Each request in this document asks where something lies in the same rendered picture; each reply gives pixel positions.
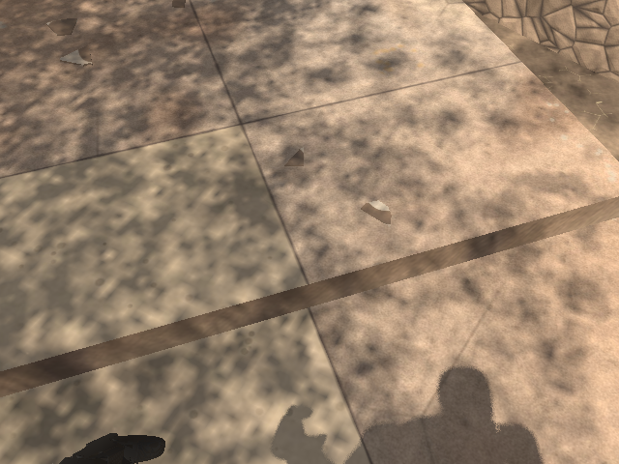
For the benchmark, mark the left robot hand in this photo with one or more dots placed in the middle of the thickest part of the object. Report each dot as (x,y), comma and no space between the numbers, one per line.
(114,449)

